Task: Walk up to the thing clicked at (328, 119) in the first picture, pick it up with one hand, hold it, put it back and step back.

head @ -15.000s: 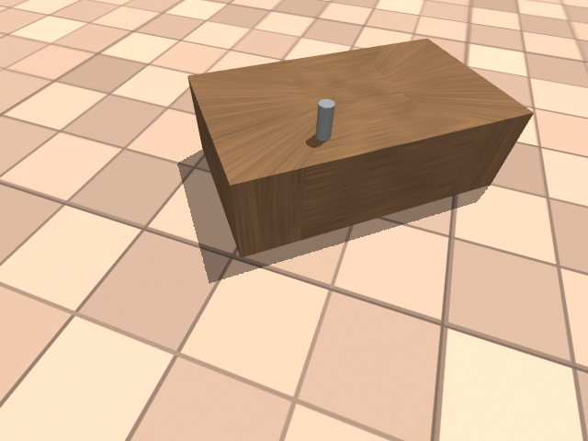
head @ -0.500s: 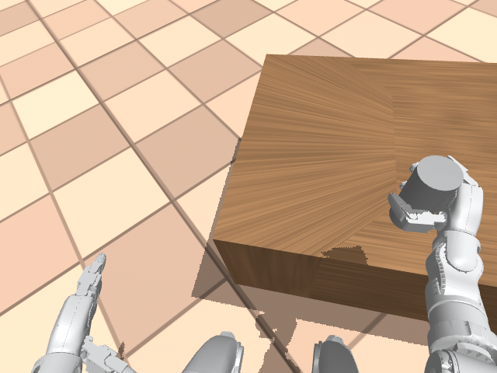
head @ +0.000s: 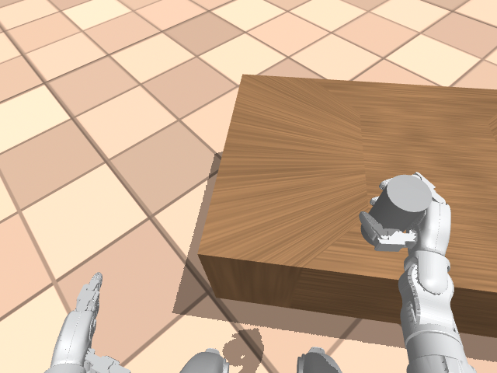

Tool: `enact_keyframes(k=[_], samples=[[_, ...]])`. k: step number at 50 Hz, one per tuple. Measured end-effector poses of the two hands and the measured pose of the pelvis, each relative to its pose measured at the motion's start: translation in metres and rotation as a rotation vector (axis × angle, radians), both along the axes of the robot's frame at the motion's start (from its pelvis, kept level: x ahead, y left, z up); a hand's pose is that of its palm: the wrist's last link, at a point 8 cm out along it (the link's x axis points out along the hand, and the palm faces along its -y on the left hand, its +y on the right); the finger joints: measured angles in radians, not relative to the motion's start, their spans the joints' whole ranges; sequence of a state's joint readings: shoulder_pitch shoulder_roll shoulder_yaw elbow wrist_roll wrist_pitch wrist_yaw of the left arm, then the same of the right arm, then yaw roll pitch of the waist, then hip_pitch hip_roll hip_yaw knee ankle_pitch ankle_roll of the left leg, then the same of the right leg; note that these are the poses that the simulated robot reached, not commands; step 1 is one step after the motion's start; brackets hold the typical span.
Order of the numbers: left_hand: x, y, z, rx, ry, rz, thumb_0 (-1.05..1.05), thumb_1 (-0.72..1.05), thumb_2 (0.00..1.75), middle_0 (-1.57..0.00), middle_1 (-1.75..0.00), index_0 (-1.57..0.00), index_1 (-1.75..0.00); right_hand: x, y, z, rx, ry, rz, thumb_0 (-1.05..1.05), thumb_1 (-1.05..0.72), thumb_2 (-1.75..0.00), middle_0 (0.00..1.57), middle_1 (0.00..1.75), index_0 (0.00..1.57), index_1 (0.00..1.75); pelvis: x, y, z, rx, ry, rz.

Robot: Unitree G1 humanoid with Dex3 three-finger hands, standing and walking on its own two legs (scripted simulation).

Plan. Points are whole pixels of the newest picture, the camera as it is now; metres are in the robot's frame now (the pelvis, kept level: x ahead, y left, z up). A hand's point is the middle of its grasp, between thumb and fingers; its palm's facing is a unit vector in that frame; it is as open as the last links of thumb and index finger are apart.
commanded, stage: lift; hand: right
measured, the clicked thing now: (391, 214) +0.37 -0.19 +0.04
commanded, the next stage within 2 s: hold in 0.34 s
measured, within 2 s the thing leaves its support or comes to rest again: neither
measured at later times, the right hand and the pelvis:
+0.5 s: hand (392, 213) +0.36 -0.18 +0.06, palm faces +0.22 +0.97 -0.01, open 8.5 cm; pelvis +0.01 +0.00 +0.02, yaw +0 degrees
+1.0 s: hand (399, 221) +0.34 -0.18 +0.08, palm faces +0.23 +0.97 -0.01, open 8.5 cm; pelvis +0.01 +0.00 +0.03, yaw +0 degrees
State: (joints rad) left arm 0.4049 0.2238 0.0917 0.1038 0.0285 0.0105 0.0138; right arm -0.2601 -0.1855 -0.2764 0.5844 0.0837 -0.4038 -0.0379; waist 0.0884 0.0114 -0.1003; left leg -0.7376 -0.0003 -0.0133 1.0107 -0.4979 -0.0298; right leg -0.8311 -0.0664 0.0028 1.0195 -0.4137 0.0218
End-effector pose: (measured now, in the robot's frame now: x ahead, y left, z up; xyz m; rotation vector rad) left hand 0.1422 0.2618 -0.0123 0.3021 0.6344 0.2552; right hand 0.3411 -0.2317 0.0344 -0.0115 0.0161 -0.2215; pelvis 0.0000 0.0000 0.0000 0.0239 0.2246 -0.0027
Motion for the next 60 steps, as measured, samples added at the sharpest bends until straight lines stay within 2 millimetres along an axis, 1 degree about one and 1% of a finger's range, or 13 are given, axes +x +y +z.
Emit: enact_keyframes(k=[4, 13, 23, 35, 42, 48, 55, 60], samples=[[0.004, -0.002, 0.001, -0.018, -0.002, 0.0, -0.01, -0.53, 0.04, -0.06, -0.05, -0.06, -0.05, -0.002, 0.002, 0.003, 0.006, 0.008, 0.001, 0.0, 0.26, -1.14, 0.75, 1.14, 0.83, 1.17, 0.003, 0.001, 0.003, -0.003, -0.009, 0.0], [0.008, 0.0, 0.002, -0.022, 0.011, 0.012, -0.01, -0.53, 0.04, -0.06, -0.05, -0.06, -0.05, -0.006, 0.003, 0.012, 0.006, 0.004, -0.006, 0.0, 0.26, -1.14, 0.75, 1.14, 0.82, 1.17, 0.009, 0.001, 0.01, -0.008, -0.027, 0.0], [0.015, -0.004, 0.007, -0.035, 0.001, 0.01, -0.01, -0.54, 0.05, -0.06, -0.05, -0.06, -0.06, -0.01, 0.004, 0.021, 0.007, 0.001, -0.001, 0.0, 0.26, -1.14, 0.75, 1.14, 0.82, 1.17, 0.013, 0.001, 0.015, -0.01, -0.047, -0.002], [0.011, 0.001, 0.003, -0.04, 0.025, 0.034, -0.01, -0.54, 0.05, -0.06, -0.05, -0.06, -0.06, -0.022, 0.003, 0.029, 0.005, 0.001, -0.011, 0.0, 0.26, -1.14, 0.75, 1.14, 0.82, 1.17, 0.011, 0.0, 0.02, -0.013, -0.066, -0.003], [0.012, 0.001, 0.003, -0.043, 0.025, 0.041, -0.01, -0.53, 0.05, -0.06, -0.05, -0.06, -0.06, -0.029, 0.006, 0.032, 0.005, 0.003, -0.006, 0.0, 0.26, -1.14, 0.75, 1.14, 0.82, 1.17, 0.01, 0.0, 0.022, -0.014, -0.079, -0.004], [0.013, -0.003, 0.004, -0.057, 0.015, 0.04, -0.01, -0.53, 0.05, -0.06, -0.05, -0.06, -0.06, -0.036, 0.005, 0.039, 0.002, -0.005, -0.011, 0.0, 0.26, -1.14, 0.75, 1.14, 0.82, 1.17, 0.01, 0.0, 0.025, -0.016, -0.095, -0.004], [0.012, -0.004, 0.001, -0.07, 0.018, 0.039, -0.01, -0.53, 0.05, -0.06, -0.06, -0.06, -0.06, -0.036, 0.006, 0.046, 0.001, -0.01, -0.01, 0.0, 0.26, -1.14, 0.75, 1.14, 0.82, 1.17, 0.007, 0.0, 0.027, -0.017, -0.107, -0.007], [0.008, 0.0, -0.001, -0.068, 0.024, 0.051, -0.01, -0.53, 0.05, -0.06, -0.05, -0.06, -0.06, -0.036, 0.009, 0.042, 0.008, 0.005, 0.001, 0.0, 0.26, -1.14, 0.75, 1.14, 0.82, 1.17, 0.005, 0.001, 0.027, -0.018, -0.106, -0.006]])
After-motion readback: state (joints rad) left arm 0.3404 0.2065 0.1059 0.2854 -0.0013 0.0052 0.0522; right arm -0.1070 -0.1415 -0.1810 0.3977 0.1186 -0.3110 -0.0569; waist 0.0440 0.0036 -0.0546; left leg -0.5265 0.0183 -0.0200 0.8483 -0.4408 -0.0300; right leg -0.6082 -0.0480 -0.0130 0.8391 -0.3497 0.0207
